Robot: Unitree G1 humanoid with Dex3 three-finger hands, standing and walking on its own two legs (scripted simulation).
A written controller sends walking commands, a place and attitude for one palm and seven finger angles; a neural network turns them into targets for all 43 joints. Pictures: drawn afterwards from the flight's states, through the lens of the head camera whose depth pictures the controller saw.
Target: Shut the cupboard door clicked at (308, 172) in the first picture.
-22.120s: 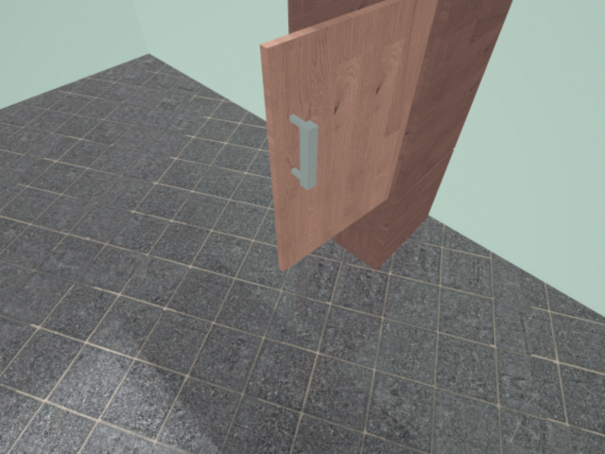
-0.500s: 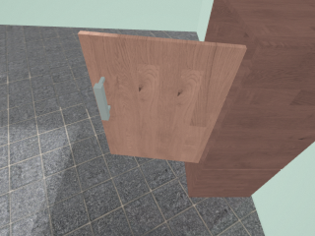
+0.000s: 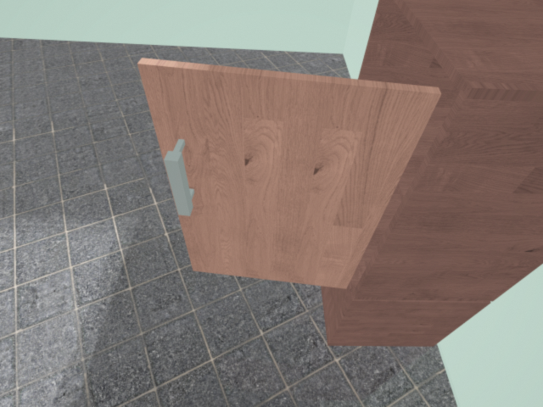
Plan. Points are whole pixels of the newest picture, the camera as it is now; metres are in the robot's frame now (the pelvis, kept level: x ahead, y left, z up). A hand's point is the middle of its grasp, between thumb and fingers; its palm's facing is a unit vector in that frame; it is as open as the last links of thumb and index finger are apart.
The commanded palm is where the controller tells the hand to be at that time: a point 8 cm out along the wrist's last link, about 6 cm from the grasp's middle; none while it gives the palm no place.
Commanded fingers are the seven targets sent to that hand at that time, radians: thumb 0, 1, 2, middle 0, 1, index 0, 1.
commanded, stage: look again from close up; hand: left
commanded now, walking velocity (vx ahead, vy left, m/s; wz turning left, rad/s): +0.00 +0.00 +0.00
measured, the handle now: (183, 178) +0.47 +0.20 +0.05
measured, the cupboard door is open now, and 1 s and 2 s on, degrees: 84 84 84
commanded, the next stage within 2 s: raise the hand and make a fist in 0.52 s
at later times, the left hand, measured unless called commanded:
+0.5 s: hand out of the picture +0.02 +0.22 -0.18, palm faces -0.02 -0.97 -0.23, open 7.3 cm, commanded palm none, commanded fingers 0.00 0.90 0.90 -0.20 -0.30 -0.20 -0.30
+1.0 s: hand out of the picture +0.13 +0.20 -0.06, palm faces -0.02 -1.00 +0.01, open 6.4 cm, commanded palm +0.10 +0.26 -0.04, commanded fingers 0.00 0.90 0.90 -0.55 -0.68 -0.55 -0.68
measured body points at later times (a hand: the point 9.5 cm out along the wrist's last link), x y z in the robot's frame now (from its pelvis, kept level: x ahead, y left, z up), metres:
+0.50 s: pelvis -0.01 +0.03 -0.01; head +0.02 +0.03 +0.44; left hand +0.02 +0.27 -0.16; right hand +0.01 -0.20 -0.16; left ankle +0.03 +0.12 -0.74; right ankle -0.08 -0.10 -0.74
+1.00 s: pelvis -0.06 +0.00 -0.08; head -0.03 +0.02 +0.37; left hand +0.13 +0.25 -0.06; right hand +0.16 -0.24 -0.11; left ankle +0.03 +0.12 -0.74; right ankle -0.06 -0.09 -0.74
